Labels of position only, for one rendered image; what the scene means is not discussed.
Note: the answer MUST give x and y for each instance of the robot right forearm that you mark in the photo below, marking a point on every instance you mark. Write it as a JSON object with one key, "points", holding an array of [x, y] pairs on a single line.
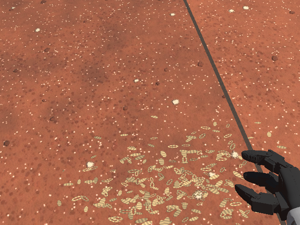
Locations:
{"points": [[293, 217]]}

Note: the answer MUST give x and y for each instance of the right robot hand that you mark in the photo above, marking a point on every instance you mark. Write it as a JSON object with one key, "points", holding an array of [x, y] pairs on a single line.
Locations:
{"points": [[285, 187]]}

